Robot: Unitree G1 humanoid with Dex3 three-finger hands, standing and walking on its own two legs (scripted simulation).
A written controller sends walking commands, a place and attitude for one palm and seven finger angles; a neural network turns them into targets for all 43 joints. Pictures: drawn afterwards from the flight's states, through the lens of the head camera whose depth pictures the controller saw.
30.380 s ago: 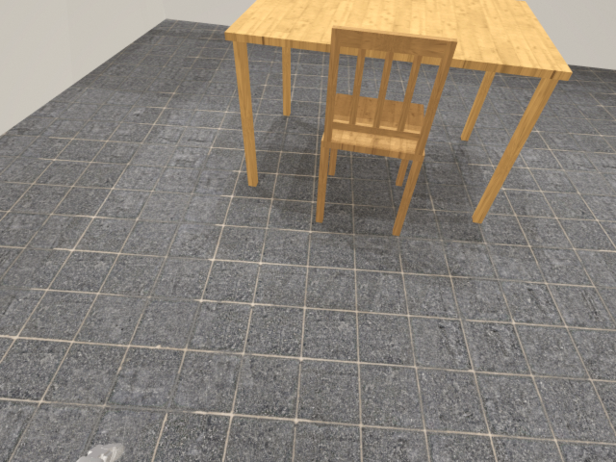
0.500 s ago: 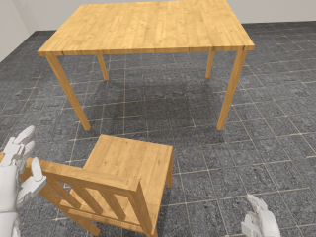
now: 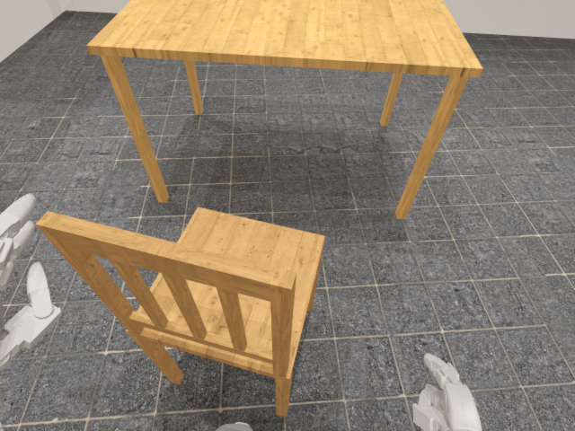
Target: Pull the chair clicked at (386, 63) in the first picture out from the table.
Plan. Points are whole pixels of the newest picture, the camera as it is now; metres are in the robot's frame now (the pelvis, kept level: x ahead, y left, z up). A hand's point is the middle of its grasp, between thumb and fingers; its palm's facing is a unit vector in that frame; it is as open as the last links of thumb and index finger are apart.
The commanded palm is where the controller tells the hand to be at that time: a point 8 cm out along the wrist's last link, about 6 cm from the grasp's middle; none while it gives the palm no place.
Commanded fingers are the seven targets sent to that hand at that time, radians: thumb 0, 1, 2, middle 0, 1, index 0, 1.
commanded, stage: step back with the hand held close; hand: left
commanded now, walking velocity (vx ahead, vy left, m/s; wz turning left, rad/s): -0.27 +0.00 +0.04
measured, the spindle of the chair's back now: (187, 306) +0.32 +0.21 -0.10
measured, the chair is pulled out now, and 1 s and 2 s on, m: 0.64 0.64 0.64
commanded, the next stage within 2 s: stop stepping back and stand still in 0.64 s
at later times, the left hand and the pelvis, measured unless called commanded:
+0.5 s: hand out of the picture +0.15 +0.27 +0.17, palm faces +0.43 -0.77 -0.47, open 7.4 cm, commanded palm +0.07 +0.31 +0.19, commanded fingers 0.00 0.90 0.90 -0.20 -0.30 -0.20 -0.30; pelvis -0.06 +0.00 +0.00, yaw +2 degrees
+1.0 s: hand out of the picture +0.03 +0.25 +0.16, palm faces +0.44 -0.79 -0.43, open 7.4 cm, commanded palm -0.03 +0.29 +0.19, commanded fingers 0.00 0.90 0.90 -0.20 -0.30 -0.20 -0.30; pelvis -0.16 -0.01 +0.00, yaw +1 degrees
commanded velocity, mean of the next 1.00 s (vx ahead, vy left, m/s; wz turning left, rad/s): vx -0.21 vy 0.01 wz -0.01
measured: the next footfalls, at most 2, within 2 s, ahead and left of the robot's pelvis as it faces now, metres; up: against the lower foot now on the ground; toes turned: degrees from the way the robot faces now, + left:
left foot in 0.38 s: +0.01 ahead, +0.13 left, +0.00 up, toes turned +4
right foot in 0.64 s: -0.05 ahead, -0.14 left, +0.00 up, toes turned +4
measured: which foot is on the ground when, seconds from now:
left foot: down 0.00-0.22, up 0.24-0.36, down 0.38-0.68, up 0.70-0.90, down 0.92-1.00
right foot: down 0.00-0.38, up 0.40-0.62, down 0.64-1.00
